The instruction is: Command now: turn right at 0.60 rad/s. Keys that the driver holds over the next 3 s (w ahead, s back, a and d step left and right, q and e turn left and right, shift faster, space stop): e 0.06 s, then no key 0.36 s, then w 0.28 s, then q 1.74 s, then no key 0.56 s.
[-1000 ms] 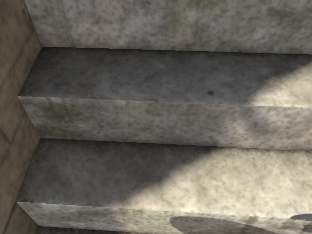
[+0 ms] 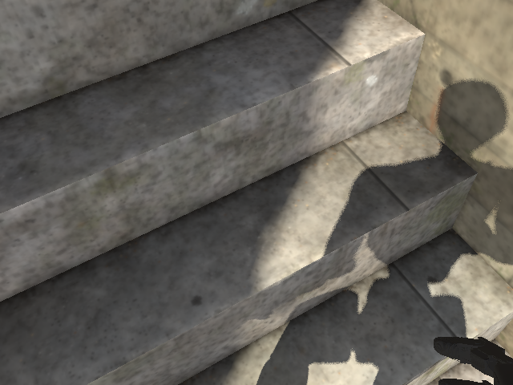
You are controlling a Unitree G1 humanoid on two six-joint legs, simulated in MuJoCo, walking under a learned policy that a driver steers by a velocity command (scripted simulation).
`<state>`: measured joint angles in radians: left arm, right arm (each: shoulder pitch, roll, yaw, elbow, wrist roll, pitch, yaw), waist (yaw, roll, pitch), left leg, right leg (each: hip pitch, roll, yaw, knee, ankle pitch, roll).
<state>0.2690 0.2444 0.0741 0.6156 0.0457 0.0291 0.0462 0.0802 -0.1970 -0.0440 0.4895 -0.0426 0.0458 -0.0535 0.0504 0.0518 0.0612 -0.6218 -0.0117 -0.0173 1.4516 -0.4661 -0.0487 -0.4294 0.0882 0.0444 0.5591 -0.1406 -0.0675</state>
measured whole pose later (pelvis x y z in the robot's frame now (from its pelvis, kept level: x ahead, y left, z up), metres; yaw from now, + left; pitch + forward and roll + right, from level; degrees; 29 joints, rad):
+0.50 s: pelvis -0.01 +0.04 +0.00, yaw -9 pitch +2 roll -1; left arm 0.20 0.24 0.06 0.61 0.06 0.03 0.01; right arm 0.18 -0.14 -0.04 0.67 -0.04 0.03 -0.07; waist -0.01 -0.07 0.03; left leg -0.37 -0.03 0.04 0.63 -0.30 0.08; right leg -0.59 0.09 0.11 1.21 -0.30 0.08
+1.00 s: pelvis +0.10 -0.10 +0.00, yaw -3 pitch +1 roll +1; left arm 0.22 0.14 0.01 0.61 0.03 -0.04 0.04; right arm 0.30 -0.22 -0.09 0.76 0.00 0.03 -0.06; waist -0.03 0.02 0.03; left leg -0.39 0.03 -0.07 1.17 -0.48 -0.02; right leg -0.41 -0.04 -0.14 0.57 -0.18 -0.05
